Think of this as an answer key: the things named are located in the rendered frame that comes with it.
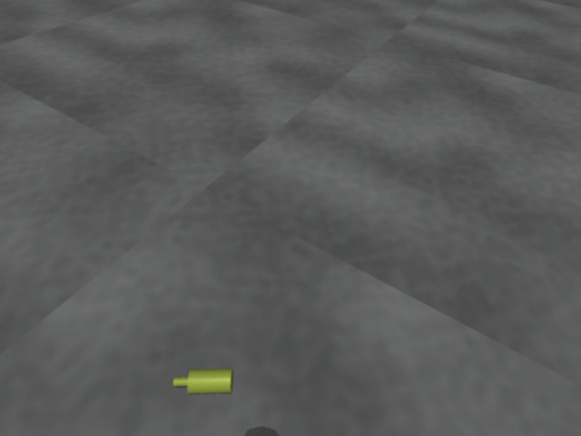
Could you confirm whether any bottle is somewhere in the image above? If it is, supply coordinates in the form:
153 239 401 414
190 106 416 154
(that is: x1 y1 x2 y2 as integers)
173 369 233 394

